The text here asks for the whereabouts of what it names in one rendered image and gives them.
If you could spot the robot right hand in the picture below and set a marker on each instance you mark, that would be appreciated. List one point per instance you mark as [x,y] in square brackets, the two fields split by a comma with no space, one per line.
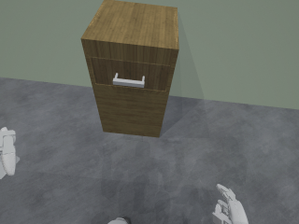
[234,212]

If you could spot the robot left hand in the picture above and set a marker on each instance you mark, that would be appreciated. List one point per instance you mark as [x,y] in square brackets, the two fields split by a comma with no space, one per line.
[8,154]

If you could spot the handle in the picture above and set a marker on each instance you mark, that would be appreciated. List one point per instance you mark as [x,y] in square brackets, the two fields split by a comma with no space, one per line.
[128,82]

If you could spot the cabinet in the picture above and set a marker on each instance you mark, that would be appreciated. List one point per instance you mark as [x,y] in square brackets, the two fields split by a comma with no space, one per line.
[133,32]

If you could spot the drawer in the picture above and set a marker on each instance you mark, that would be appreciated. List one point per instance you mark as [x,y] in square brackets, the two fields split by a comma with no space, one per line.
[105,69]

